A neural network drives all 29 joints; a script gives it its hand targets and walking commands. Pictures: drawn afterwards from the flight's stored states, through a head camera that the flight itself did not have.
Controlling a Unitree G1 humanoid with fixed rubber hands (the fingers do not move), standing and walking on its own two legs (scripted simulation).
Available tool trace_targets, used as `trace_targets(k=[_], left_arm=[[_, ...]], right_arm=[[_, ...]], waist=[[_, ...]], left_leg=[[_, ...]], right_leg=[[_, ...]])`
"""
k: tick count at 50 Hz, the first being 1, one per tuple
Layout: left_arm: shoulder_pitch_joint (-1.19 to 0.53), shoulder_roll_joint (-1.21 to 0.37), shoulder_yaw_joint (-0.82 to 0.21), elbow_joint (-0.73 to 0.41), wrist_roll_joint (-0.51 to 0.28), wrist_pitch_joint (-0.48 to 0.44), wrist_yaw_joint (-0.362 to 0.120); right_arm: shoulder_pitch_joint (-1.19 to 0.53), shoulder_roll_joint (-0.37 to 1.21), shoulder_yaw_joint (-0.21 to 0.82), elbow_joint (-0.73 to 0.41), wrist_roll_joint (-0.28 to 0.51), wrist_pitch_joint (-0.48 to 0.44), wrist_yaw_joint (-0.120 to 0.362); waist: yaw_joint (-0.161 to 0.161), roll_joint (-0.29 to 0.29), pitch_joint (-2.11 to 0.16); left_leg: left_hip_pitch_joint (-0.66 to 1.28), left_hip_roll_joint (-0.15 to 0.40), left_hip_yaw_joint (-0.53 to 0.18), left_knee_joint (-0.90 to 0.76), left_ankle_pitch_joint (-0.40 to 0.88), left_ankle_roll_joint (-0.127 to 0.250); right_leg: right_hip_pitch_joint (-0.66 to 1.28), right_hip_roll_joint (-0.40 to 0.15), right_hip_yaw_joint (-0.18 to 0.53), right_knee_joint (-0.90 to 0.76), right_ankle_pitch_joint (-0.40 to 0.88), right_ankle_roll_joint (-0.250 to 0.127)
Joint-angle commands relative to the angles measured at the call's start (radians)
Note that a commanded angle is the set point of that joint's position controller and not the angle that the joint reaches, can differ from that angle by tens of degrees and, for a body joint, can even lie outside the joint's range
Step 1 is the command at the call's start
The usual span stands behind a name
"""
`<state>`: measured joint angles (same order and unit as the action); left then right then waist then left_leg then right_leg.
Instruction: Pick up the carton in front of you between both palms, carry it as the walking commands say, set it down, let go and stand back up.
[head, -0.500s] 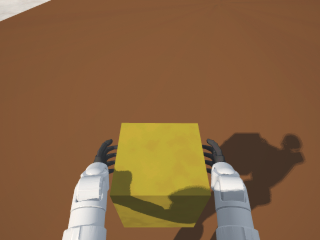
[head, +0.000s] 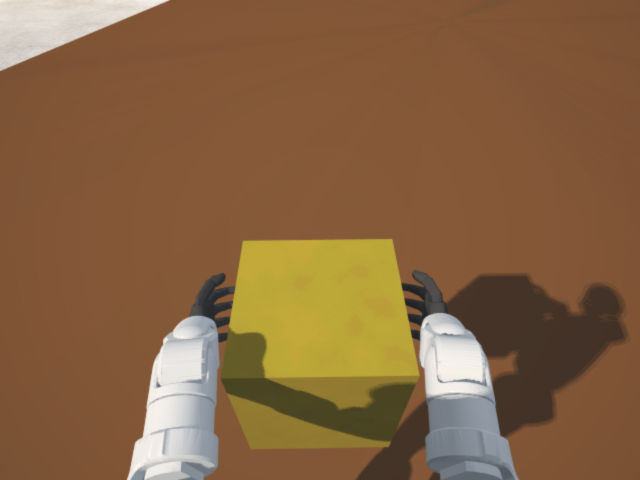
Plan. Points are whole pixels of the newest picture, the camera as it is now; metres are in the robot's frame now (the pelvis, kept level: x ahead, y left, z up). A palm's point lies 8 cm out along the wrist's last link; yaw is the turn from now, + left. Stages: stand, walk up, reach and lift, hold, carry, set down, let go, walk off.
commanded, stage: set down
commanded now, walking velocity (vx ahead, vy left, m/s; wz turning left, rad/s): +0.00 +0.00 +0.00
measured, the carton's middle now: (318, 348) +0.31 +0.00 -0.02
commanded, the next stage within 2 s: none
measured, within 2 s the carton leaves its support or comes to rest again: neither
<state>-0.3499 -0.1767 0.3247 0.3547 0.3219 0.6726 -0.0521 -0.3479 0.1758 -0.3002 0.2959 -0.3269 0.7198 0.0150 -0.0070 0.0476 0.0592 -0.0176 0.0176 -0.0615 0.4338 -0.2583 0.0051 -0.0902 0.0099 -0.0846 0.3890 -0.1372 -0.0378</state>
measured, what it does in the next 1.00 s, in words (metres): lowers itself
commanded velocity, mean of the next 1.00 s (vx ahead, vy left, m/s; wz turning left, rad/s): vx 0.00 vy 0.00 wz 0.00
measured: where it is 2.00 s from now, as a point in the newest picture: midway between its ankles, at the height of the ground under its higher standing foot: outside the picture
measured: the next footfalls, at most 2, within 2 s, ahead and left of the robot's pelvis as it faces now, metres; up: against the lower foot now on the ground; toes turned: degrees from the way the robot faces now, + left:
none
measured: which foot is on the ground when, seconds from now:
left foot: down 0.00-1.00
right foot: down 0.00-1.00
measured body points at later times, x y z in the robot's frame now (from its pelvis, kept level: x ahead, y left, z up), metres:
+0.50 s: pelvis -0.02 +0.03 -0.06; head +0.18 +0.00 +0.34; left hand +0.38 +0.15 -0.14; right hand +0.36 -0.15 -0.14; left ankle +0.01 +0.14 -0.74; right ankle +0.06 -0.10 -0.74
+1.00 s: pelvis -0.04 +0.02 -0.19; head +0.21 +0.00 +0.18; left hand +0.44 +0.15 -0.27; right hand +0.42 -0.15 -0.28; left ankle +0.01 +0.14 -0.74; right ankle +0.06 -0.10 -0.74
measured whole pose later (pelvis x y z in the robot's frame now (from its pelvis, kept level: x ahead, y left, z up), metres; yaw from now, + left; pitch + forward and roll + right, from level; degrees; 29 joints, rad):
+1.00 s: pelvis -0.04 +0.02 -0.19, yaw +1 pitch +43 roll +2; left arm -0.91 -0.07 0.47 0.63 0.24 0.28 0.02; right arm -0.88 0.08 -0.52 0.55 -0.29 0.30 0.00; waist -0.03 0.03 -0.17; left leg -1.68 -0.07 -0.02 1.46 -0.53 -0.01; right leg -1.78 0.00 0.06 1.40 -0.37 0.03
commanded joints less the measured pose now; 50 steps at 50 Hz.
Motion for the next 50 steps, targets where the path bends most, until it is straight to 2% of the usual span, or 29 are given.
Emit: trace_targets(k=[1,4,7,10,13,17,21,24,26,27,28,31,34,36,41,50], left_arm=[[-0.555,-0.841,-0.403,0.064,-0.171,-0.053,-0.223],[-0.629,-0.802,-0.310,0.148,-0.104,-0.096,-0.217],[-0.655,-0.727,-0.197,0.207,-0.027,-0.145,-0.189],[-0.616,-0.638,-0.106,0.253,0.038,-0.206,-0.160],[-0.578,-0.568,-0.081,0.251,0.054,-0.295,-0.137],[-0.589,-0.604,-0.168,0.245,-0.006,-0.438,-0.129],[-0.660,-0.709,-0.334,0.243,-0.098,-0.547,-0.117],[-0.716,-0.746,-0.463,0.205,-0.168,-0.591,-0.104],[-0.734,-0.748,-0.517,0.183,-0.201,-0.595,-0.092],[-0.740,-0.759,-0.529,0.179,-0.208,-0.591,-0.084],[-0.758,-0.773,-0.535,0.176,-0.213,-0.584,-0.077],[-0.786,-0.816,-0.515,0.192,-0.197,-0.533,-0.083],[-0.866,-0.840,-0.497,0.212,-0.194,-0.478,-0.110],[-0.910,-0.838,-0.473,0.237,-0.190,-0.445,-0.131],[-0.996,-0.816,-0.401,0.299,-0.173,-0.405,-0.158],[-1.128,-0.760,-0.362,0.346,-0.196,-0.408,-0.171]], right_arm=[[-0.513,0.904,0.432,0.092,0.212,-0.040,0.233],[-0.577,0.861,0.320,0.183,0.146,-0.080,0.217],[-0.608,0.767,0.202,0.240,0.072,-0.131,0.188],[-0.585,0.658,0.114,0.270,0.011,-0.202,0.163],[-0.553,0.580,0.094,0.276,-0.014,-0.300,0.148],[-0.575,0.614,0.178,0.285,0.024,-0.454,0.149],[-0.652,0.695,0.326,0.283,0.097,-0.566,0.155],[-0.693,0.732,0.430,0.256,0.145,-0.612,0.152],[-0.721,0.734,0.480,0.215,0.173,-0.617,0.155],[-0.736,0.734,0.495,0.202,0.183,-0.613,0.159],[-0.760,0.730,0.502,0.192,0.187,-0.606,0.165],[-0.771,0.745,0.472,0.230,0.177,-0.560,0.194],[-0.803,0.763,0.399,0.286,0.145,-0.510,0.218],[-0.835,0.776,0.358,0.319,0.128,-0.477,0.229],[-0.931,0.791,0.306,0.363,0.117,-0.429,0.240],[-1.084,0.817,0.338,0.360,0.164,-0.420,0.194]], waist=[[0.006,-0.067,-0.149],[-0.004,-0.057,-0.119],[-0.011,-0.044,-0.098],[-0.010,-0.042,-0.109],[-0.007,-0.047,-0.179],[0.000,-0.045,-0.347],[-0.007,-0.034,-0.616],[-0.020,-0.040,-0.867],[-0.026,-0.054,-1.008],[-0.026,-0.056,-1.051],[-0.018,-0.046,-1.092],[-0.032,-0.035,-1.036],[-0.059,0.002,-0.974],[-0.067,0.015,-0.945],[-0.054,0.015,-0.967],[-0.017,-0.065,-1.113]], left_leg=[[-0.317,-0.088,-0.031,-0.094,-0.099,0.056],[-0.364,-0.093,-0.026,-0.053,-0.120,0.055],[-0.419,-0.105,-0.020,-0.005,-0.120,0.051],[-0.486,-0.115,-0.018,0.043,-0.085,0.046],[-0.569,-0.126,-0.007,0.111,-0.010,0.034],[-0.679,-0.145,0.002,0.203,0.077,0.015],[-0.791,-0.156,-0.004,0.328,0.173,-0.011],[-0.860,-0.163,-0.008,0.427,0.279,-0.025],[-0.882,-0.165,-0.010,0.485,0.340,-0.029],[-0.876,-0.166,-0.009,0.509,0.366,-0.033],[-0.881,-0.167,-0.005,0.523,0.330,-0.038],[-0.905,-0.171,0.002,0.573,0.278,-0.049],[-1.019,-0.179,0.017,0.601,0.097,-0.055],[-1.100,-0.180,0.027,0.627,0.021,-0.053],[-1.240,-0.190,0.049,0.710,-0.028,-0.045],[-1.484,-0.206,0.092,0.899,-0.049,-0.031]], right_leg=[[0.257,0.015,0.194,-0.060,-0.179,0.037],[0.209,0.020,0.187,-0.024,-0.193,0.032],[0.142,0.033,0.173,0.034,-0.163,0.024],[0.061,0.045,0.162,0.106,-0.077,0.022],[-0.028,0.056,0.160,0.191,0.072,0.026],[-0.110,0.074,0.151,0.317,0.229,0.030],[-0.186,0.090,0.150,0.467,0.334,0.028],[-0.209,0.094,0.152,0.574,0.461,0.027],[-0.276,0.101,0.141,0.637,0.502,0.032],[-0.343,0.108,0.130,0.657,0.484,0.038],[-0.405,0.114,0.114,0.677,0.407,0.041],[-0.635,0.125,0.090,0.695,0.256,0.050],[-0.769,0.127,0.068,0.734,0.095,0.040],[-0.826,0.126,0.064,0.760,0.043,0.034],[-0.934,0.127,0.057,0.839,0.005,0.037],[-0.993,0.131,0.059,0.997,0.041,0.068]])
